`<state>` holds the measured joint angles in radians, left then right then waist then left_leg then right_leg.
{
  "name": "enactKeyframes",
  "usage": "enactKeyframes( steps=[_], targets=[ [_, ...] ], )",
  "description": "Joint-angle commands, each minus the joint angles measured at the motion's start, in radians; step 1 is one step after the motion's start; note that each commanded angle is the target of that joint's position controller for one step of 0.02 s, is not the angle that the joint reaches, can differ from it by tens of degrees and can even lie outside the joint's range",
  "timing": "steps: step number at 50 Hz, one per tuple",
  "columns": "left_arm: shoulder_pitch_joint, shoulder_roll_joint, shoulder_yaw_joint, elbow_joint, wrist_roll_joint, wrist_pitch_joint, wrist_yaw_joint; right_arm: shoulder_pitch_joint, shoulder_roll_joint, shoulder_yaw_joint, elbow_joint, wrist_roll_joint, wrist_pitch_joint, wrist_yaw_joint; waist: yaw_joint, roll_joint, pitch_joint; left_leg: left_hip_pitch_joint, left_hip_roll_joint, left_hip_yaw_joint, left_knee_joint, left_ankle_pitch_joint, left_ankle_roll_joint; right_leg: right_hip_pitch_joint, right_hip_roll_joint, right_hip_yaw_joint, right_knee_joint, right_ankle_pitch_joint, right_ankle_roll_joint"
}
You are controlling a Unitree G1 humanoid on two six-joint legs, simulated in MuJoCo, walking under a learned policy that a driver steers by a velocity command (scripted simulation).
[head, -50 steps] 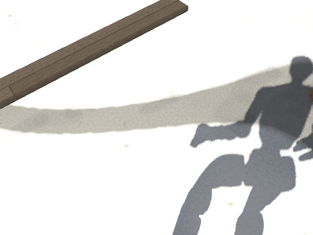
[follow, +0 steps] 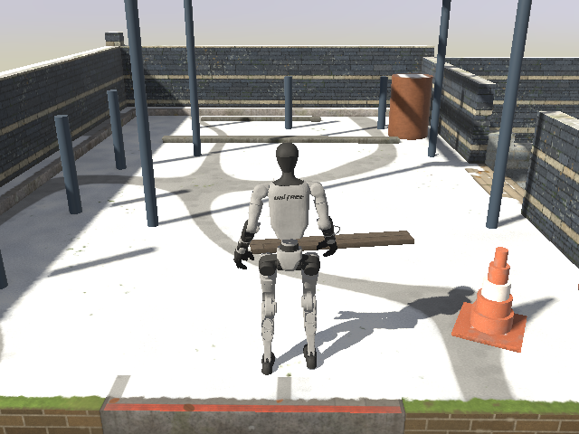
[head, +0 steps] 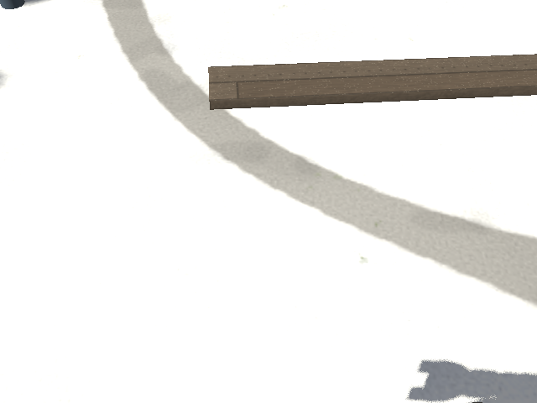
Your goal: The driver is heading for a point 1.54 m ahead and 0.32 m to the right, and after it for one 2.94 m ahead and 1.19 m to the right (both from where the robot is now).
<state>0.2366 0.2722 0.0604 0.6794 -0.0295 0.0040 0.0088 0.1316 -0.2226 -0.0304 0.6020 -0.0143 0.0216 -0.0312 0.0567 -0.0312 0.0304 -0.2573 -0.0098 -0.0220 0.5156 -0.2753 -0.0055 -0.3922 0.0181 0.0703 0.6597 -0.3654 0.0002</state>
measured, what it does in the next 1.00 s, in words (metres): walks ahead: right foot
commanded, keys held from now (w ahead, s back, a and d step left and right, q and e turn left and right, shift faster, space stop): e+shift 0.46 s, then q+shift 0.06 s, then w+q+shift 0.48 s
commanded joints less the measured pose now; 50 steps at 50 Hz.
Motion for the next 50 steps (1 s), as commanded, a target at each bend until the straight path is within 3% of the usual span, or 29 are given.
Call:
enactKeyframes(
  steps=[1, 2, 3, 4, 8, 10, 13, 16, 17, 18, 19, 20, 21, 22, 23, 24, 26, 28, 29, 31, 34, 38, 42, 47, 49, 50],
  targets=[
    [-0.074, 0.161, 0.058, -0.107, 0.003, -0.022, 0.006, 0.080, -0.174, -0.065, -0.063, -0.036, -0.014, -0.010, -0.096, 0.239, -0.134, 0.225, 0.430, -0.296, -0.168, 0.561, 0.297, -0.296, -0.024, -0.011, 0.469, -0.274, 0.060],
    [-0.030, 0.149, 0.066, -0.080, -0.004, -0.001, 0.011, 0.012, -0.142, -0.055, -0.072, -0.027, -0.022, -0.014, -0.056, 0.205, -0.114, 0.196, 0.365, -0.204, -0.164, 0.503, 0.247, -0.295, -0.040, -0.006, 0.546, -0.214, 0.077],
    [0.000, 0.139, 0.067, -0.066, -0.001, 0.019, 0.016, -0.043, -0.130, -0.053, -0.079, -0.006, -0.029, -0.016, -0.036, 0.203, -0.084, 0.163, 0.323, -0.131, -0.169, 0.466, 0.212, -0.299, -0.053, -0.010, 0.586, -0.148, 0.095],
    [-0.004, 0.125, 0.065, -0.069, 0.002, 0.034, 0.016, -0.058, -0.127, -0.051, -0.076, 0.001, -0.034, -0.020, -0.034, 0.203, -0.064, 0.144, 0.309, -0.083, -0.172, 0.483, 0.203, -0.307, -0.065, -0.016, 0.611, -0.095, 0.109],
    [-0.096, 0.064, 0.036, -0.132, 0.001, 0.045, -0.007, -0.014, -0.148, -0.062, -0.041, -0.009, -0.026, -0.028, -0.083, 0.176, -0.059, 0.180, 0.293, 0.033, -0.176, 0.402, 0.209, -0.284, -0.104, -0.078, 0.417, 0.031, 0.125],
    [-0.125, 0.045, 0.022, -0.164, 0.008, 0.046, -0.028, -0.004, -0.189, -0.078, -0.029, -0.004, -0.021, -0.024, -0.097, 0.182, -0.071, 0.181, 0.321, 0.058, -0.166, 0.409, 0.213, -0.217, -0.117, -0.103, 0.295, 0.009, 0.106],
    [-0.100, 0.084, 0.034, -0.175, 0.005, 0.056, -0.046, -0.006, -0.239, -0.099, -0.013, 0.015, -0.025, -0.002, -0.087, 0.192, -0.082, 0.164, 0.355, 0.092, -0.131, 0.446, 0.195, -0.106, -0.098, -0.156, 0.162, -0.002, 0.069],
    [-0.035, 0.112, 0.057, -0.164, 0.002, 0.074, -0.048, -0.015, -0.228, -0.104, 0.008, 0.048, -0.034, 0.020, -0.038, 0.162, -0.090, 0.122, 0.347, 0.166, 0.014, 0.408, 0.111, 0.066, -0.048, -0.196, -0.059, 0.107, 0.005],
    [0.039, 0.158, 0.080, -0.144, 0.009, 0.072, -0.031, 0.042, -0.196, -0.099, 0.037, 0.046, -0.039, 0.027, -0.010, 0.071, -0.119, 0.037, 0.289, 0.220, 0.166, 0.360, 0.050, 0.229, -0.019, -0.155, -0.158, 0.234, -0.043],
    [0.128, 0.300, 0.122, -0.151, 0.010, 0.063, -0.008, 0.034, -0.158, -0.087, 0.006, 0.012, -0.043, 0.026, 0.019, -0.185, -0.131, -0.261, 0.177, 0.271, 0.491, -0.042, -0.046, 0.455, -0.214, 0.169, -0.222, 0.678, -0.145],
    [0.081, 0.363, 0.120, -0.188, 0.047, 0.031, -0.011, -0.067, -0.115, -0.065, -0.079, -0.018, -0.051, 0.011, 0.003, -0.350, -0.224, -0.511, 0.019, 0.090, 0.726, -0.434, -0.093, 0.480, -0.414, 0.572, -0.268, 0.712, -0.385],
    [0.076, 0.284, 0.100, -0.190, 0.041, 0.003, -0.023, -0.124, -0.176, -0.080, -0.070, -0.005, -0.050, 0.007, 0.053, -0.167, -0.249, -0.524, 0.042, -0.038, 0.795, -0.404, -0.080, 0.463, -0.404, 0.499, -0.303, 0.599, -0.383],
    [0.052, 0.256, 0.087, -0.179, 0.032, -0.010, -0.016, -0.139, -0.167, -0.076, -0.073, 0.012, -0.053, 0.002, 0.023, -0.143, -0.187, -0.523, 0.046, -0.055, 0.786, -0.317, -0.053, 0.398, -0.353, 0.418, -0.304, 0.488, -0.327],
    [-0.005, 0.236, 0.084, -0.184, 0.015, -0.009, -0.005, -0.109, -0.168, -0.079, -0.051, 0.005, -0.053, -0.007, -0.016, -0.065, -0.143, -0.509, 0.067, -0.067, 0.726, -0.223, -0.043, 0.337, -0.291, 0.348, -0.299, 0.398, -0.264],
    [-0.073, 0.214, 0.074, -0.197, 0.003, 0.000, 0.005, -0.089, -0.187, -0.086, -0.045, -0.007, -0.049, -0.016, -0.048, -0.069, -0.120, -0.473, 0.069, -0.067, 0.672, -0.153, -0.043, 0.264, -0.256, 0.302, -0.296, 0.390, -0.231],
    [-0.124, 0.193, 0.059, -0.210, 0.014, 0.005, 0.014, -0.041, -0.191, -0.089, -0.017, -0.008, -0.042, -0.014, -0.076, -0.086, -0.140, -0.410, 0.056, -0.036, 0.692, -0.098, -0.056, 0.211, -0.237, 0.236, -0.289, 0.456, -0.222],
    [-0.139, 0.152, 0.037, -0.211, 0.035, 0.002, 0.019, 0.031, -0.170, -0.080, 0.028, 0.001, -0.029, -0.009, -0.080, -0.083, -0.190, -0.335, 0.045, -0.004, 0.693, -0.042, -0.080, 0.188, -0.220, 0.160, -0.273, 0.558, -0.226],
    [-0.047, 0.128, 0.026, -0.162, 0.023, -0.014, 0.011, 0.068, -0.140, -0.061, 0.047, 0.013, -0.030, 0.008, -0.048, -0.099, -0.221, -0.333, 0.071, 0.028, 0.581, 0.020, -0.077, 0.225, -0.198, 0.161, -0.356, 0.009, -0.212],
    [-0.017, 0.139, 0.024, -0.141, 0.022, -0.024, 0.004, 0.053, -0.130, -0.054, 0.041, 0.023, -0.035, 0.019, -0.030, -0.148, -0.189, -0.354, 0.077, 0.040, 0.530, 0.037, -0.071, 0.224, -0.214, 0.203, -0.404, -0.183, -0.209],
    [-0.014, 0.184, 0.030, -0.127, 0.040, -0.045, 0.000, -0.005, -0.162, -0.056, 0.012, 0.040, -0.045, 0.031, -0.010, -0.165, -0.097, -0.410, 0.096, 0.016, 0.461, 0.060, -0.039, 0.211, -0.272, 0.265, -0.469, -0.303, -0.214],
    [0.002, 0.189, 0.032, -0.100, 0.039, -0.080, 0.001, -0.009, -0.169, -0.058, 0.006, 0.044, -0.065, 0.041, -0.006, -0.129, -0.040, -0.521, 0.109, -0.020, 0.425, 0.078, -0.009, 0.298, -0.332, 0.255, -0.508, -0.309, -0.209],
    [0.013, 0.174, 0.033, -0.072, 0.036, -0.105, -0.003, 0.015, -0.136, -0.051, -0.002, 0.051, -0.068, 0.053, -0.015, -0.096, 0.015, -0.609, 0.137, -0.045, 0.442, 0.100, -0.010, 0.349, -0.372, 0.151, -0.541, -0.239, -0.188],
    [0.005, 0.182, 0.044, -0.051, 0.031, -0.109, -0.006, 0.019, -0.105, -0.034, -0.016, 0.052, -0.061, 0.064, -0.024, -0.064, 0.038, -0.580, 0.181, -0.010, 0.428, 0.099, -0.008, 0.339, -0.384, 0.008, -0.569, -0.165, -0.164],
    [-0.003, 0.211, 0.067, -0.016, 0.022, -0.093, -0.019, -0.003, -0.111, -0.020, -0.039, 0.065, -0.046, 0.075, -0.030, -0.034, 0.073, -0.517, 0.209, 0.061, 0.366, 0.021, 0.045, 0.393, -0.373, -0.160, -0.569, -0.112, -0.134],
    [-0.009, 0.218, 0.074, -0.003, 0.024, -0.078, -0.027, 0.013, -0.125, -0.019, -0.040, 0.070, -0.041, 0.078, -0.041, -0.024, 0.077, -0.446, 0.182, 0.119, 0.342, -0.034, 0.078, 0.405, -0.355, -0.227, -0.515, -0.021, -0.126],
    [-0.042, 0.222, 0.074, -0.006, 0.024, -0.069, -0.028, 0.091, -0.146, -0.029, -0.017, 0.070, -0.040, 0.076, -0.087, -0.027, 0.050, -0.315, 0.130, 0.179, 0.324, -0.042, 0.098, 0.364, -0.330, -0.275, -0.419, 0.162, -0.116]
  ],
)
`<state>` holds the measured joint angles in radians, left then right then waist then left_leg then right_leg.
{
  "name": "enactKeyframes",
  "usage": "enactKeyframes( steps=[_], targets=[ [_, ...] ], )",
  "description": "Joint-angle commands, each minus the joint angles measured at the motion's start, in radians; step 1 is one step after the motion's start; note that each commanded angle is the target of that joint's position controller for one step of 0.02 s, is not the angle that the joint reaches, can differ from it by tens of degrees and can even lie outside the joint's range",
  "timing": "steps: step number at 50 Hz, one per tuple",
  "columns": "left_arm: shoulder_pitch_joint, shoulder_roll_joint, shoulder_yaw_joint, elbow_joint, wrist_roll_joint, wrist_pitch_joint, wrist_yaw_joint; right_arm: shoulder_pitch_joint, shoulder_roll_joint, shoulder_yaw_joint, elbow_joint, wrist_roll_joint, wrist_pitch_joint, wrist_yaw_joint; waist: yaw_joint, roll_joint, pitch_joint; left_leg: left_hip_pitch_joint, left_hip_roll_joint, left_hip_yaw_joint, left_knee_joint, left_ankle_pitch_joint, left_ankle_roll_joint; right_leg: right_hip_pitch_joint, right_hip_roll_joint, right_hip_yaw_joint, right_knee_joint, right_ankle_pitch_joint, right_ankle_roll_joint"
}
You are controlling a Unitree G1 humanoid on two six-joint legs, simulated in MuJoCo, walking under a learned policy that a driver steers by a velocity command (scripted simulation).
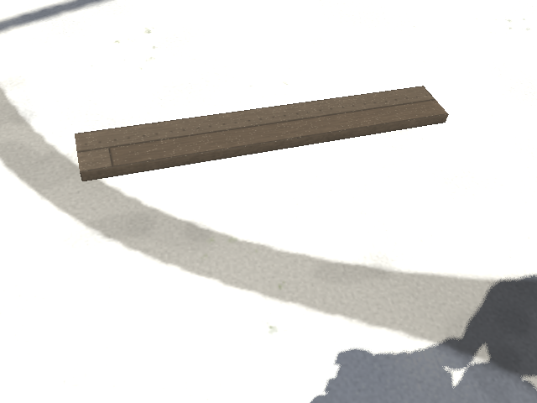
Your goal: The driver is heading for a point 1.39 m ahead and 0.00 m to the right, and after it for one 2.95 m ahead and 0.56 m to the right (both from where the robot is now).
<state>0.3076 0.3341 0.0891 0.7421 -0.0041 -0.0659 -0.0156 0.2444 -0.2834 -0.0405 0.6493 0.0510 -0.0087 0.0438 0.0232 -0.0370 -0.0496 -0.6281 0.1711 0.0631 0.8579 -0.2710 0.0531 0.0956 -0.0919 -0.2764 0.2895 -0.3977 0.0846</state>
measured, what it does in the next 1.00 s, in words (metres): walks ahead, turning right: left foot, then right foot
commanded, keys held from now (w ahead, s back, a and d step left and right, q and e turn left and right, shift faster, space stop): w+q+shift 0.18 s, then w+e+shift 0.82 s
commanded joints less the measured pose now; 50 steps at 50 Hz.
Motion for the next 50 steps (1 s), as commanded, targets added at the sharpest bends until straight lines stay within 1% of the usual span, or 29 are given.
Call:
enactKeyframes(
  steps=[1, 2, 3, 4, 5, 6, 8, 11, 14, 17, 20, 23, 25, 26, 27, 28, 29, 30, 31, 32, 35, 38, 40, 44, 46, 47, 48, 49, 50],
  targets=[
    [-0.157, 0.157, 0.041, -0.073, -0.006, 0.009, -0.003, 0.135, -0.124, -0.046, -0.015, 0.001, -0.008, -0.005, -0.151, 0.000, 0.053, 0.285, -0.144, 0.174, -0.074, -0.012, 0.065, -0.185, -0.169, -0.001, 0.182, 0.524, -0.174],
    [-0.163, 0.123, 0.027, -0.089, 0.000, 0.009, 0.000, 0.380, -0.228, -0.100, 0.068, -0.003, -0.007, -0.015, -0.258, 0.104, -0.054, 0.618, -0.263, 0.192, -0.100, -0.030, 0.105, -0.339, -0.096, -0.033, 0.583, 0.765, -0.136],
    [-0.139, -0.038, -0.024, -0.111, 0.038, -0.006, 0.000, 0.434, -0.326, -0.114, 0.081, 0.004, -0.008, -0.023, -0.209, 0.399, 0.015, 0.746, -0.078, -0.191, -0.222, -0.143, 0.163, -0.707, -0.014, 0.037, 1.026, -0.036, -0.062],
    [-0.109, -0.064, -0.042, -0.201, 0.017, -0.050, 0.003, 0.356, -0.348, -0.095, -0.004, -0.003, -0.036, -0.007, -0.107, 0.533, -0.187, 0.918, 0.066, -0.876, -0.547, -0.529, 0.336, -0.968, 0.157, 0.303, 1.263, -0.207, -0.049],
    [-0.261, 0.078, -0.021, -0.230, -0.029, -0.085, 0.007, 0.346, -0.270, -0.082, -0.031, -0.004, -0.055, 0.002, -0.185, 0.297, -0.138, 0.950, 0.126, -0.924, -0.686, -0.521, 0.288, -1.087, 0.103, 0.379, 1.277, -0.078, -0.077],
    [-0.297, 0.087, -0.022, -0.244, -0.050, -0.108, 0.004, 0.363, -0.252, -0.081, -0.019, -0.020, -0.068, -0.001, -0.177, 0.185, -0.081, 0.926, 0.151, -0.900, -0.656, -0.478, 0.295, -1.152, 0.071, 0.371, 1.250, -0.007, -0.102],
    [-0.264, 0.048, -0.033, -0.216, -0.005, -0.114, 0.010, 0.236, -0.198, -0.058, -0.045, -0.044, -0.074, -0.005, -0.078, 0.022, 0.003, 0.645, 0.088, -0.720, -0.586, -0.312, 0.268, -0.995, -0.003, 0.403, 1.081, 0.128, -0.106],
    [-0.170, 0.057, -0.025, -0.157, 0.004, -0.067, -0.009, 0.145, -0.113, -0.022, -0.054, -0.052, -0.075, -0.032, -0.010, 0.063, 0.086, 0.484, 0.007, -0.470, -0.636, -0.128, 0.238, -0.900, -0.034, 0.364, 0.910, 0.242, -0.080],
    [-0.297, 0.007, -0.049, -0.164, 0.011, -0.047, -0.016, 0.164, -0.084, -0.004, -0.002, -0.051, -0.081, -0.062, -0.049, 0.082, 0.161, 0.415, -0.091, -0.203, -0.676, 0.261, 0.156, -0.847, -0.002, 0.261, 0.638, 0.487, -0.055],
    [-0.431, -0.036, -0.069, -0.175, -0.015, -0.059, -0.040, 0.248, -0.097, -0.001, 0.062, -0.040, -0.087, -0.078, -0.121, 0.083, 0.181, 0.446, -0.093, -0.098, -0.770, 0.371, 0.078, -0.739, 0.052, 0.177, 0.379, 0.677, -0.088],
    [-0.483, -0.014, -0.055, -0.192, -0.045, -0.069, -0.073, 0.278, -0.130, -0.007, 0.119, -0.052, -0.090, -0.081, -0.125, 0.108, 0.196, 0.632, -0.046, -0.031, -0.780, 0.523, 0.030, -0.754, 0.112, 0.180, 0.209, 0.701, -0.138],
    [-0.369, 0.052, -0.020, -0.178, -0.054, -0.066, -0.085, 0.229, -0.196, -0.025, 0.120, -0.092, -0.075, -0.102, -0.034, 0.188, 0.075, 0.817, -0.014, 0.025, -0.600, 1.166, -0.040, -0.637, 0.216, 0.107, 0.246, 0.621, -0.175],
    [-0.063, 0.119, 0.014, -0.099, -0.064, -0.035, -0.068, 0.160, -0.214, -0.040, 0.103, -0.130, -0.057, -0.123, 0.122, 0.229, -0.059, 0.799, 0.004, 0.031, -0.242, 1.592, -0.062, -0.359, 0.254, 0.089, 0.355, 0.498, -0.207],
    [0.240, 0.150, 0.030, -0.016, -0.061, -0.019, -0.052, 0.020, -0.250, -0.052, 0.060, -0.134, -0.051, -0.121, 0.276, 0.183, -0.129, 0.631, -0.011, 0.036, 0.116, 1.592, -0.075, -0.074, 0.182, 0.198, 0.311, 0.531, -0.254],
    [0.406, 0.143, 0.012, 0.056, -0.046, -0.002, -0.033, -0.068, -0.113, -0.015, 0.020, -0.152, -0.070, -0.095, 0.297, -0.124, -0.133, 0.251, -0.181, -0.005, 0.656, 0.398, -0.081, 0.199, 0.103, 0.333, 0.422, 0.444, -0.293],
    [0.298, 0.147, 0.010, 0.026, 0.008, -0.024, -0.035, 0.138, 0.024, 0.030, -0.041, -0.050, -0.110, -0.059, 0.076, -0.416, -0.273, -0.187, -0.309, -0.203, 0.960, -0.347, -0.126, 0.449, -0.103, 0.970, 0.259, -0.042, -0.535],
    [0.216, 0.091, 0.015, -0.030, 0.012, -0.019, -0.018, 0.082, -0.076, 0.031, -0.053, -0.014, -0.154, -0.032, 0.122, -0.189, -0.256, -0.243, -0.254, -0.277, 0.866, -0.194, -0.044, 0.392, -0.143, 1.184, -0.013, -0.385, -0.527],
    [0.163, 0.061, 0.005, -0.045, 0.018, -0.029, -0.012, -0.017, -0.121, 0.022, -0.081, -0.002, -0.174, -0.021, 0.078, -0.013, -0.109, -0.222, -0.213, -0.273, 0.741, -0.107, 0.001, 0.203, -0.141, 1.151, -0.077, -0.346, -0.480],
    [0.089, 0.041, -0.003, -0.058, 0.013, -0.039, -0.024, -0.056, -0.106, 0.026, -0.083, -0.031, -0.179, -0.021, 0.005, 0.190, -0.001, -0.138, -0.179, -0.255, 0.623, -0.050, 0.024, -0.026, -0.104, 1.088, -0.107, -0.243, -0.445],
    [0.026, 0.052, -0.004, -0.075, 0.009, -0.049, -0.026, -0.053, -0.090, 0.027, -0.079, -0.057, -0.172, -0.028, -0.046, 0.209, 0.052, -0.069, -0.157, -0.264, 0.537, -0.029, 0.014, -0.192, -0.046, 1.020, -0.113, -0.151, -0.449],
    [-0.023, 0.039, -0.011, -0.081, -0.015, -0.045, -0.013, -0.036, -0.096, 0.023, -0.085, -0.074, -0.140, -0.052, -0.102, 0.135, 0.150, 0.011, -0.096, -0.219, 0.336, -0.019, -0.049, -0.460, 0.063, 0.815, -0.134, 0.063, -0.441],
    [0.015, 0.054, -0.005, -0.060, -0.037, -0.040, 0.015, -0.237, -0.040, 0.044, -0.172, -0.103, -0.144, -0.058, -0.018, 0.063, 0.196, 0.173, -0.131, -0.129, -0.039, 0.241, -0.101, -0.649, 0.162, 0.658, -0.130, 0.230, -0.386],
    [0.083, 0.068, 0.003, -0.031, -0.046, -0.030, 0.018, -0.305, -0.012, 0.044, -0.199, -0.082, -0.146, -0.055, 0.046, 0.016, 0.140, 0.344, -0.190, -0.105, -0.204, 0.427, -0.119, -0.680, 0.172, 0.661, -0.106, 0.182, -0.331],
    [0.130, 0.048, 0.006, 0.001, -0.057, -0.009, 0.027, -0.335, -0.094, -0.005, -0.216, -0.019, -0.152, -0.061, 0.060, -0.050, 0.096, 0.341, -0.202, -0.187, -0.409, 0.362, -0.127, -0.374, 0.131, 0.766, 0.064, 0.191, -0.279],
    [0.092, 0.064, 0.013, -0.008, -0.037, 0.005, 0.024, -0.146, -0.156, -0.049, -0.183, -0.010, -0.165, -0.063, -0.067, -0.068, -0.040, 0.529, -0.191, -0.177, -0.414, 0.252, -0.077, -0.278, 0.137, 0.735, 0.342, 0.497, -0.222],
    [0.042, 0.026, -0.004, -0.044, -0.002, 0.009, 0.016, 0.113, -0.184, -0.064, -0.144, -0.007, -0.158, -0.070, -0.195, -0.071, -0.226, 0.840, -0.070, -0.244, -0.287, 0.125, -0.021, -0.401, 0.140, 0.679, 0.629, 0.486, -0.191],
    [0.220, -0.124, -0.047, -0.076, -0.015, 0.000, 0.009, 0.233, -0.268, -0.076, -0.113, -0.049, -0.147, -0.066, -0.108, 0.331, -0.417, 1.223, 0.218, -0.749, -0.375, -0.151, 0.146, -0.730, 0.253, 0.559, 0.994, -0.167, -0.149],
    [0.223, -0.059, -0.063, -0.101, -0.076, -0.003, 0.016, 0.236, -0.245, -0.080, -0.082, -0.043, -0.140, -0.045, -0.111, 0.510, -0.427, 1.225, 0.314, -1.092, -0.519, -0.602, 0.198, -0.935, 0.139, 0.486, 1.181, -0.129, -0.145],
    [0.104, 0.020, -0.045, -0.093, -0.072, 0.007, 0.027, 0.170, -0.147, -0.067, -0.110, -0.043, -0.127, -0.053, -0.154, 0.331, -0.235, 1.087, 0.236, -0.943, -0.557, -0.614, 0.145, -1.008, 0.087, 0.449, 1.219, -0.020, -0.140]
  ],
)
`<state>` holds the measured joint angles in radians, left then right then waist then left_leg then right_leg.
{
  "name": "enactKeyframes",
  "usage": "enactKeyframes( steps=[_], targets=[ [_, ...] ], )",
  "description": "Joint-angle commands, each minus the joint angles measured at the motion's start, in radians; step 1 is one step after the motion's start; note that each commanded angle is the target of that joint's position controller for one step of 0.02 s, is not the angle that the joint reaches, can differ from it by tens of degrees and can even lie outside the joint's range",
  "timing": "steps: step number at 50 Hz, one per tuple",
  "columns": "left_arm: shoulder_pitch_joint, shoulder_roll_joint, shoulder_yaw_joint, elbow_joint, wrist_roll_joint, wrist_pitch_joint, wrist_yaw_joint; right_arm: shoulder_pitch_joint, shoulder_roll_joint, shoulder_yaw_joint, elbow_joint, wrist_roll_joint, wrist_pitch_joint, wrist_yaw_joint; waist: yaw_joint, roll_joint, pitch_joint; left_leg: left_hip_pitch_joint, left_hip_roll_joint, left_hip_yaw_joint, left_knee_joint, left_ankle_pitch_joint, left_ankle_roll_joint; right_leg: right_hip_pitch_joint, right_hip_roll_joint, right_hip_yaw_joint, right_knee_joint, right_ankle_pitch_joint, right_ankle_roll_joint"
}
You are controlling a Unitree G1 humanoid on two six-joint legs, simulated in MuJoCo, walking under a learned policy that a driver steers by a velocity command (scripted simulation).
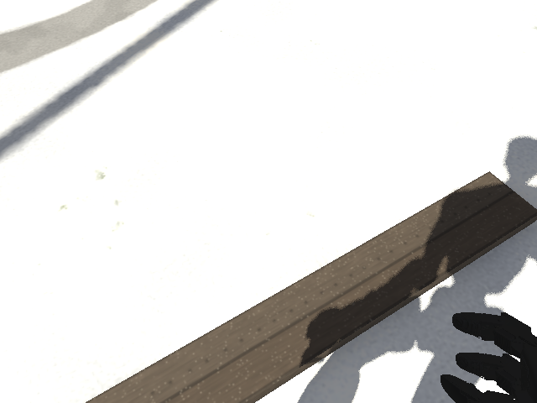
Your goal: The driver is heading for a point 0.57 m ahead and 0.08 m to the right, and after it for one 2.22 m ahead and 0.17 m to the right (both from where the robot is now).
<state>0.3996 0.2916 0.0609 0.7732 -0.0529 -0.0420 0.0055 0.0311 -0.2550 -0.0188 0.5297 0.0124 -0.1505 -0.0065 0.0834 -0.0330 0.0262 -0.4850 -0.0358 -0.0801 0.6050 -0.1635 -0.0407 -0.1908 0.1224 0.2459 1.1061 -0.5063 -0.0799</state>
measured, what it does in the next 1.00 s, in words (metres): climbs: right foot, then left foot 0.04 m higher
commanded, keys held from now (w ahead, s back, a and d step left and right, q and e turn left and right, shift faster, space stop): w+e+shift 0.42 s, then q+shift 0.58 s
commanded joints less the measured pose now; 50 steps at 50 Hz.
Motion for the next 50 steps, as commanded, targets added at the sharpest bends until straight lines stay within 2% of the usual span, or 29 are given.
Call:
enactKeyframes(
  steps=[1, 2, 3, 6, 10, 14, 17, 18, 19, 20, 21, 22, 23, 24, 25, 26, 27, 29, 33, 34, 37, 40, 41, 42, 43, 44, 45, 46, 50],
  targets=[
    [-0.092, 0.096, -0.007, -0.142, 0.006, -0.013, 0.004, 0.348, -0.146, -0.079, 0.028, -0.013, 0.028, -0.008, -0.219, 0.160, -0.172, 0.792, 0.389, -0.594, -0.302, -0.492, 0.196, -0.717, -0.154, -0.116, 0.373, 0.157, 0.028],
    [-0.173, 0.086, -0.004, -0.168, 0.031, -0.013, -0.002, 0.332, -0.138, -0.075, 0.048, -0.029, 0.034, -0.007, -0.207, 0.060, -0.080, 0.656, 0.348, -0.450, -0.307, -0.275, 0.182, -0.688, -0.186, -0.129, 0.334, 0.185, 0.026],
    [-0.195, 0.066, -0.001, -0.189, 0.030, -0.009, -0.011, 0.306, -0.122, -0.068, 0.068, -0.040, 0.033, -0.007, -0.172, 0.060, -0.025, 0.551, 0.316, -0.348, -0.328, -0.168, 0.177, -0.650, -0.220, -0.124, 0.297, 0.213, 0.023],
    [-0.194, 0.012, -0.011, -0.218, 0.001, 0.023, -0.024, 0.257, -0.063, -0.056, 0.126, -0.009, 0.029, 0.008, -0.108, 0.118, 0.027, 0.426, 0.287, -0.154, -0.379, -0.032, 0.166, -0.639, -0.281, -0.137, 0.258, 0.202, 0.019],
    [-0.251, 0.027, -0.020, -0.251, 0.018, 0.023, -0.038, 0.206, -0.134, -0.071, 0.156, -0.018, 0.023, 0.000, -0.074, 0.087, 0.094, 0.333, 0.271, 0.060, -0.455, 0.135, 0.161, -0.643, -0.290, -0.161, 0.100, 0.408, 0.052],
    [-0.419, 0.037, -0.022, -0.284, 0.024, 0.003, -0.072, 0.293, -0.202, -0.080, 0.203, -0.020, 0.025, -0.008, -0.139, 0.010, 0.148, 0.417, 0.243, 0.225, -0.487, 0.301, 0.103, -0.570, -0.233, -0.289, -0.220, 0.595, 0.010],
    [-0.427, 0.091, 0.002, -0.296, 0.010, -0.005, -0.088, 0.338, -0.283, -0.093, 0.219, -0.021, 0.046, -0.020, -0.096, 0.113, 0.072, 0.542, 0.249, 0.293, -0.333, 1.030, 0.054, -0.381, -0.101, -0.425, -0.322, 0.518, -0.044],
    [-0.361, 0.119, 0.018, -0.287, 0.005, 0.000, -0.087, 0.332, -0.312, -0.100, 0.216, -0.019, 0.059, -0.027, -0.040, 0.163, 0.023, 0.577, 0.268, 0.297, -0.211, 1.255, 0.053, -0.304, -0.065, -0.443, -0.319, 0.448, -0.062],
    [-0.199, 0.169, 0.047, -0.251, 0.000, 0.010, -0.084, 0.301, -0.328, -0.105, 0.202, -0.021, 0.072, -0.031, 0.054, 0.199, -0.061, 0.549, 0.286, 0.292, -0.012, 1.394, 0.067, -0.124, -0.037, -0.442, -0.308, 0.394, -0.091],
    [0.070, 0.239, 0.087, -0.177, 0.004, 0.021, -0.073, 0.236, -0.320, -0.104, 0.169, -0.015, 0.071, -0.029, 0.183, 0.179, -0.172, 0.374, 0.269, 0.272, 0.284, 1.323, 0.075, 0.227, -0.043, -0.372, -0.377, 0.431, -0.144],
    [0.183, 0.260, 0.099, -0.117, -0.008, 0.033, -0.050, 0.221, -0.222, -0.077, 0.160, -0.013, 0.053, -0.024, 0.193, -0.004, -0.148, 0.080, 0.110, 0.260, 0.693, 0.327, 0.039, 0.485, -0.112, -0.214, -0.470, 0.471, -0.185],
    [0.047, 0.303, 0.076, -0.174, 0.042, 0.011, -0.045, 0.400, -0.058, -0.017, 0.095, -0.016, 0.013, -0.005, -0.039, -0.328, -0.280, -0.298, -0.023, 0.096, 1.063, -0.440, 0.020, 0.728, -0.339, 0.338, -0.543, 0.433, -0.369],
    [0.053, 0.212, 0.066, -0.202, 0.067, 0.001, -0.038, 0.328, -0.168, -0.024, 0.090, 0.023, -0.023, 0.003, 0.054, -0.157, -0.438, -0.341, 0.017, -0.061, 1.059, -0.335, 0.057, 0.721, -0.438, 0.552, -0.769, 0.204, -0.386],
    [0.047, 0.181, 0.056, -0.170, 0.070, -0.011, -0.039, 0.269, -0.191, -0.031, 0.100, 0.059, -0.023, 0.000, 0.035, -0.009, -0.271, -0.341, 0.055, -0.032, 1.007, -0.272, 0.065, 0.545, -0.439, 0.481, -0.831, 0.267, -0.332],
    [-0.061, 0.160, 0.043, -0.177, 0.061, -0.026, -0.046, 0.238, -0.183, -0.030, 0.099, 0.049, -0.012, -0.011, -0.034, 0.138, -0.123, -0.297, 0.103, -0.013, 0.927, -0.223, 0.055, 0.314, -0.421, 0.352, -0.829, 0.455, -0.290],
    [-0.152, 0.122, 0.027, -0.186, 0.066, -0.036, -0.046, 0.259, -0.176, -0.031, 0.127, 0.035, 0.011, -0.016, -0.083, 0.152, -0.077, -0.210, 0.144, -0.003, 0.905, -0.204, 0.037, 0.140, -0.403, 0.219, -0.808, 0.643, -0.265],
    [-0.187, 0.098, 0.015, -0.179, 0.078, -0.042, -0.044, 0.312, -0.176, -0.035, 0.154, 0.035, 0.041, -0.011, -0.119, 0.097, -0.053, -0.126, 0.171, -0.006, 0.908, -0.209, 0.027, 0.006, -0.380, 0.120, -0.817, 0.753, -0.247],
    [-0.214, 0.069, 0.003, -0.130, 0.063, -0.051, -0.041, 0.344, -0.128, -0.030, 0.170, 0.032, 0.084, -0.009, -0.154, 0.034, -0.004, -0.085, 0.178, -0.002, 0.838, -0.216, 0.009, -0.154, -0.329, -0.070, -0.840, 0.874, -0.193],
    [-0.250, 0.085, 0.003, -0.097, 0.082, -0.058, -0.013, 0.240, -0.064, -0.011, 0.131, -0.001, 0.089, -0.014, -0.134, -0.006, -0.005, -0.116, 0.133, 0.075, 0.520, 0.058, -0.003, -0.145, -0.217, -0.354, -0.868, 1.056, -0.091],
    [-0.274, 0.087, 0.002, -0.104, 0.086, -0.052, 0.001, 0.232, -0.071, -0.015, 0.137, -0.007, 0.083, -0.003, -0.125, 0.000, -0.030, -0.072, 0.117, 0.110, 0.412, 0.191, -0.002, -0.119, -0.186, -0.402, -0.853, 1.017, -0.067],
    [-0.222, 0.104, 0.000, -0.082, 0.076, -0.024, 0.034, 0.172, -0.077, -0.026, 0.122, -0.005, 0.072, 0.034, -0.063, -0.025, -0.070, -0.024, 0.052, 0.199, 0.166, 0.361, -0.009, 0.041, -0.217, -0.435, -0.771, 1.034, -0.034],
    [-0.286, 0.119, 0.006, -0.101, 0.053, 0.020, 0.053, 0.376, -0.155, -0.069, 0.147, -0.004, 0.079, 0.060, -0.160, -0.116, -0.151, 0.124, -0.036, 0.241, 0.143, 0.112, 0.072, 0.115, -0.278, -0.430, -0.484, 1.321, -0.026],
    [-0.302, 0.106, 0.004, -0.120, 0.040, 0.030, 0.062, 0.522, -0.207, -0.095, 0.158, -0.013, 0.078, 0.056, -0.248, -0.040, -0.186, 0.323, -0.031, 0.123, 0.049, 0.167, 0.151, -0.021, -0.254, -0.405, -0.227, 1.198, 0.002],
    [-0.188, 0.037, -0.010, -0.154, 0.071, 0.037, 0.045, 0.426, -0.339, -0.127, 0.112, -0.015, 0.073, 0.041, -0.124, 0.324, -0.193, 0.438, 0.170, -0.294, -0.076, 0.521, 0.337, -0.272, -0.023, -0.378, 0.135, 0.285, 0.104],
    [-0.078, 0.044, -0.019, -0.149, 0.065, 0.029, 0.013, 0.299, -0.342, -0.116, 0.041, -0.059, 0.074, 0.033, -0.055, 0.435, -0.386, 0.579, 0.314, -0.813, -0.288, 0.214, 0.499, -0.436, 0.092, -0.139, 0.406, -0.093, 0.117],
    [-0.137, 0.129, -0.001, -0.129, 0.047, 0.016, -0.009, 0.255, -0.255, -0.098, 0.003, -0.054, 0.077, 0.030, -0.102, 0.254, -0.343, 0.488, 0.296, -0.748, -0.321, -0.014, 0.423, -0.431, 0.018, -0.046, 0.406, -0.020, 0.076],
    [-0.240, 0.121, -0.001, -0.159, 0.047, 0.016, -0.011, 0.254, -0.192, -0.082, 0.000, -0.027, 0.085, 0.021, -0.111, 0.088, -0.226, 0.360, 0.253, -0.657, -0.305, -0.094, 0.370, -0.438, -0.002, -0.062, 0.350, 0.033, 0.068],
    [-0.277, 0.083, -0.010, -0.174, 0.059, 0.020, -0.009, 0.242, -0.172, -0.076, 0.001, 0.004, 0.094, 0.015, -0.080, 0.000, -0.142, 0.263, 0.219, -0.578, -0.315, -0.124, 0.336, -0.448, -0.033, -0.073, 0.259, 0.051, 0.068],
    [-0.308, 0.042, -0.016, -0.155, 0.060, 0.029, -0.007, 0.162, -0.161, -0.087, -0.034, 0.001, 0.139, -0.023, -0.053, 0.055, -0.111, 0.140, 0.067, -0.360, -0.311, -0.021, 0.262, -0.290, -0.040, -0.120, -0.158, 0.130, 0.104]
  ],
)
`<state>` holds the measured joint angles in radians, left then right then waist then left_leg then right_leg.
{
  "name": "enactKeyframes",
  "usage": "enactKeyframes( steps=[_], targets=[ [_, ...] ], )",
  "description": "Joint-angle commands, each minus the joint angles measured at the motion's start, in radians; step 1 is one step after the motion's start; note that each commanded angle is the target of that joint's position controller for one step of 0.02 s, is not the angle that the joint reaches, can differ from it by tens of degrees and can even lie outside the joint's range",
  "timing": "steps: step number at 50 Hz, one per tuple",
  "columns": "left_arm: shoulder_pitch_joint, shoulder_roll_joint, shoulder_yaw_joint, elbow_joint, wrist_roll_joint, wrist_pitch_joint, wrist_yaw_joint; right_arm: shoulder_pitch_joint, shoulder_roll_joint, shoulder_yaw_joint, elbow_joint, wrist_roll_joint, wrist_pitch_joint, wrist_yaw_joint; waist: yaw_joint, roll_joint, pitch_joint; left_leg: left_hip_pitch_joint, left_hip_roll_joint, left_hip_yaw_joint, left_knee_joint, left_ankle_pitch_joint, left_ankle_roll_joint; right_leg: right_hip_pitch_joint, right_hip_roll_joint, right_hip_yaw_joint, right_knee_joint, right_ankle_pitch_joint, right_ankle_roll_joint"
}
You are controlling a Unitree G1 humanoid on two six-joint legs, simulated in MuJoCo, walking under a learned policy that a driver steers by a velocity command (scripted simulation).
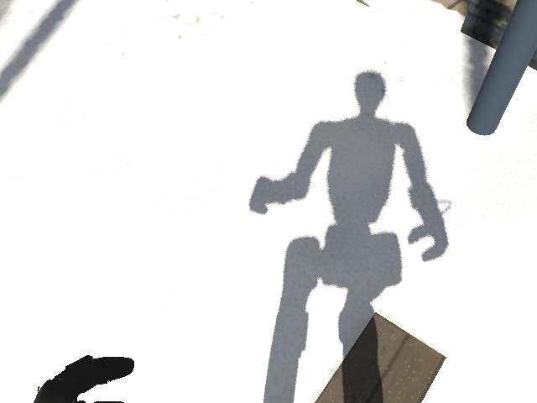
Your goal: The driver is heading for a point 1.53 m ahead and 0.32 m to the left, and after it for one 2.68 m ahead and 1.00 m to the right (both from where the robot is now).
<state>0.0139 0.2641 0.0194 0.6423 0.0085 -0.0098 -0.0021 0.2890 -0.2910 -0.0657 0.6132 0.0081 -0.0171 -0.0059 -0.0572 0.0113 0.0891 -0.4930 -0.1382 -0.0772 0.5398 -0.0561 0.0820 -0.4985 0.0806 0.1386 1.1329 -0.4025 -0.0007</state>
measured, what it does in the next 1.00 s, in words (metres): steps to the right, turning left: right foot, then left foot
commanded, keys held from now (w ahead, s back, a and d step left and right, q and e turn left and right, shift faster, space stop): q+shift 0.50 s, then e+shift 0.50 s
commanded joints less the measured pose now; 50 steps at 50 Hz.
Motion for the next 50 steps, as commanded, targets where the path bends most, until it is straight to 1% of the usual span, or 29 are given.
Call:
enactKeyframes(
  steps=[1, 4, 8, 10, 11, 12, 13, 15, 17, 19, 22, 26, 28, 29, 30, 31, 32, 33, 36, 38, 40, 42, 44, 45, 46, 47, 48, 49, 50],
  targets=[
    [0.069, 0.062, 0.025, -0.020, -0.006, -0.004, 0.003, -0.080, -0.138, -0.048, -0.115, 0.006, 0.016, -0.032, 0.077, 0.026, -0.190, 0.161, 0.169, -0.364, -0.234, -0.087, 0.142, 0.038, 0.012, -0.010, -0.255, 0.039, 0.045],
    [0.061, 0.065, 0.028, -0.010, -0.020, 0.005, 0.011, -0.087, -0.165, -0.066, -0.120, 0.016, 0.049, -0.051, 0.060, 0.090, -0.217, 0.155, 0.166, -0.401, -0.228, -0.240, 0.117, 0.091, 0.018, 0.013, -0.416, 0.113, 0.074],
    [0.050, 0.081, 0.041, -0.005, -0.021, -0.001, 0.007, -0.084, -0.167, -0.078, -0.120, 0.016, 0.080, -0.050, 0.030, 0.163, -0.198, 0.145, 0.146, -0.472, -0.197, -0.368, 0.075, 0.155, 0.024, 0.013, -0.599, 0.151, 0.063],
    [0.138, 0.107, 0.061, 0.030, -0.016, -0.012, 0.004, -0.117, -0.163, -0.076, -0.128, 0.024, 0.086, -0.050, 0.075, 0.140, -0.211, 0.095, 0.110, -0.462, -0.111, -0.441, 0.027, 0.294, -0.038, 0.015, -0.790, 0.262, 0.022],
    [0.159, 0.174, 0.079, 0.044, 0.013, -0.008, 0.007, -0.079, -0.136, -0.071, -0.141, 0.033, 0.091, -0.044, 0.033, -0.068, -0.253, -0.039, 0.014, -0.354, 0.020, -0.595, -0.025, 0.435, -0.195, 0.188, -0.809, 0.192, -0.082],
    [0.089, 0.199, 0.089, 0.021, 0.022, -0.003, 0.010, 0.016, -0.116, -0.068, -0.108, 0.037, 0.087, -0.031, -0.007, -0.265, -0.276, -0.099, -0.083, -0.181, 0.339, -0.521, -0.074, 0.488, -0.360, 0.333, -0.840, 0.241, -0.166],
    [0.014, 0.162, 0.082, -0.019, 0.028, -0.002, 0.020, 0.038, -0.188, -0.090, -0.069, 0.028, 0.081, -0.025, -0.026, -0.183, -0.249, -0.148, -0.041, -0.163, 0.525, -0.448, -0.110, 0.456, -0.379, 0.275, -0.813, 0.349, -0.157],
    [-0.059, 0.156, 0.076, -0.041, 0.010, -0.002, 0.032, 0.046, -0.219, -0.099, -0.057, 0.006, 0.101, -0.043, -0.061, -0.109, -0.245, -0.137, -0.001, -0.057, 0.801, -0.358, -0.152, 0.378, -0.343, 0.133, -0.791, 0.536, -0.133],
    [-0.084, 0.112, 0.047, -0.060, 0.005, 0.002, 0.044, 0.059, -0.203, -0.084, -0.067, 0.007, 0.126, -0.042, -0.064, -0.110, -0.209, -0.129, 0.070, 0.006, 0.999, -0.315, -0.170, 0.310, -0.321, 0.027, -0.786, 0.556, -0.143],
    [-0.036, 0.096, 0.034, -0.070, 0.015, 0.019, 0.062, -0.027, -0.167, -0.060, -0.109, 0.025, 0.136, -0.039, -0.009, -0.093, -0.149, -0.181, 0.117, 0.027, 0.808, -0.267, -0.170, 0.365, -0.285, -0.028, -0.789, 0.412, -0.139],
    [0.105, 0.172, 0.063, -0.035, 0.022, 0.054, 0.070, -0.118, -0.104, -0.034, -0.147, 0.025, 0.120, -0.017, 0.079, -0.117, -0.131, -0.208, 0.144, 0.066, 0.519, -0.337, -0.178, 0.518, -0.323, -0.063, -0.805, 0.341, -0.151],
    [0.039, 0.232, 0.102, -0.016, -0.002, 0.061, 0.028, 0.005, -0.109, -0.038, -0.113, 0.021, 0.111, 0.006, 0.014, -0.175, -0.209, 0.091, 0.175, 0.165, 0.227, -0.433, -0.120, 0.446, -0.331, -0.176, -0.805, 0.334, -0.127],
    [0.019, 0.206, 0.102, 0.004, -0.024, 0.060, 0.025, 0.124, -0.112, -0.043, -0.048, 0.007, 0.111, -0.001, -0.032, -0.129, -0.221, 0.253, 0.146, 0.208, 0.003, -0.355, -0.070, 0.371, -0.310, -0.205, -0.726, 0.268, -0.107],
    [0.041, 0.168, 0.093, 0.027, -0.022, 0.061, 0.030, 0.216, -0.100, -0.042, 0.011, 0.001, 0.111, -0.008, -0.055, -0.056, -0.234, 0.391, 0.106, 0.224, -0.095, -0.283, -0.049, 0.283, -0.262, -0.250, -0.612, 0.197, -0.082],
    [0.037, 0.098, 0.075, 0.005, -0.015, 0.052, 0.028, 0.219, -0.152, -0.056, 0.028, -0.008, 0.108, -0.011, -0.038, 0.128, -0.214, 0.508, 0.189, 0.043, -0.031, -0.252, 0.043, 0.056, -0.158, -0.301, -0.483, 0.002, -0.001],
    [-0.040, 0.093, 0.063, -0.045, -0.021, 0.046, 0.016, 0.153, -0.206, -0.068, -0.023, -0.032, 0.106, -0.025, -0.062, 0.277, -0.205, 0.403, 0.400, -0.295, -0.181, -0.338, 0.213, -0.100, -0.061, -0.297, -0.192, -0.208, 0.060],
    [-0.024, 0.127, 0.077, -0.018, -0.048, 0.045, 0.005, 0.015, -0.143, -0.026, -0.063, -0.072, 0.087, -0.033, -0.011, 0.190, -0.187, 0.292, 0.462, -0.295, -0.232, -0.311, 0.236, -0.097, -0.077, -0.139, 0.005, -0.210, 0.056],
    [0.043, 0.126, 0.081, 0.008, -0.059, 0.050, 0.008, -0.100, -0.121, -0.012, -0.086, -0.087, 0.066, -0.038, 0.047, 0.186, -0.187, 0.225, 0.433, -0.184, -0.217, -0.184, 0.189, -0.061, -0.030, -0.103, 0.155, -0.150, 0.051],
    [0.258, 0.218, 0.114, 0.039, -0.039, 0.099, 0.063, -0.340, -0.064, 0.018, -0.117, -0.046, 0.022, -0.049, 0.197, 0.165, -0.198, 0.107, 0.426, -0.013, -0.139, -0.057, 0.079, 0.024, -0.087, -0.076, 0.455, 0.068, 0.084],
    [0.312, 0.205, 0.112, 0.016, -0.027, 0.133, 0.065, -0.384, -0.028, 0.041, -0.126, -0.034, 0.019, -0.063, 0.209, 0.131, -0.156, 0.108, 0.428, 0.067, -0.105, -0.180, 0.033, 0.051, -0.112, -0.122, 0.333, 0.134, 0.087],
    [0.267, 0.129, 0.085, -0.031, -0.013, 0.135, 0.039, -0.312, -0.056, 0.027, -0.094, -0.036, 0.036, -0.072, 0.155, 0.132, -0.125, 0.222, 0.417, 0.135, -0.045, -0.222, -0.010, 0.044, -0.175, -0.142, -0.049, 0.065, 0.061],
    [0.247, 0.106, 0.081, -0.046, -0.013, 0.124, -0.015, -0.236, -0.081, 0.000, -0.052, -0.027, 0.051, -0.073, 0.096, 0.122, -0.120, 0.293, 0.420, 0.156, 0.071, -0.236, -0.004, 0.100, -0.217, -0.178, -0.381, -0.001, 0.005],
    [0.475, 0.067, 0.082, 0.046, -0.028, 0.111, -0.034, -0.270, -0.033, 0.000, -0.020, 0.009, 0.061, -0.069, 0.176, -0.038, -0.081, 0.143, 0.374, 0.247, 0.341, -0.240, -0.003, 0.291, -0.138, -0.313, -0.644, 0.157, -0.030],
    [0.625, 0.047, 0.072, 0.115, -0.013, 0.095, -0.030, -0.320, 0.000, 0.006, -0.037, 0.013, 0.067, -0.059, 0.229, -0.236, 0.013, -0.136, 0.311, 0.242, 0.695, -0.605, -0.024, 0.373, -0.122, -0.199, -0.679, 0.218, -0.080],
    [0.510, 0.107, 0.053, 0.062, 0.001, 0.048, -0.031, -0.245, 0.083, 0.018, -0.086, 0.016, 0.069, -0.043, 0.040, -0.460, 0.100, -0.384, 0.157, 0.133, 1.072, -0.751, -0.096, 0.225, -0.216, 0.276, -0.569, 0.760, -0.179],
    [0.373, 0.261, 0.088, -0.052, 0.029, -0.004, -0.042, -0.238, 0.075, 0.024, -0.146, 0.020, 0.057, -0.035, 0.011, -0.441, -0.017, -0.363, 0.098, 0.016, 1.149, -0.713, -0.129, 0.133, -0.386, 0.681, -0.858, 0.737, -0.345],
    [0.275, 0.343, 0.115, -0.081, 0.032, -0.018, -0.029, -0.308, 0.003, 0.008, -0.168, 0.028, 0.033, -0.046, 0.005, -0.314, 0.041, -0.418, 0.111, -0.015, 1.127, -0.604, -0.137, 0.137, -0.433, 0.709, -0.951, 0.408, -0.366],
    [0.242, 0.305, 0.112, -0.076, 0.018, -0.009, 0.002, -0.399, -0.055, -0.012, -0.165, 0.020, 0.016, -0.059, 0.031, -0.177, 0.062, -0.439, 0.141, -0.029, 1.062, -0.506, -0.138, 0.184, -0.405, 0.604, -0.908, 0.328, -0.302],
    [0.251, 0.258, 0.097, -0.062, 0.012, 0.001, 0.027, -0.469, -0.047, -0.015, -0.164, 0.002, 0.016, -0.071, 0.057, -0.068, 0.038, -0.395, 0.145, -0.054, 1.019, -0.437, -0.143, 0.193, -0.369, 0.539, -0.832, 0.339, -0.252]
  ],
)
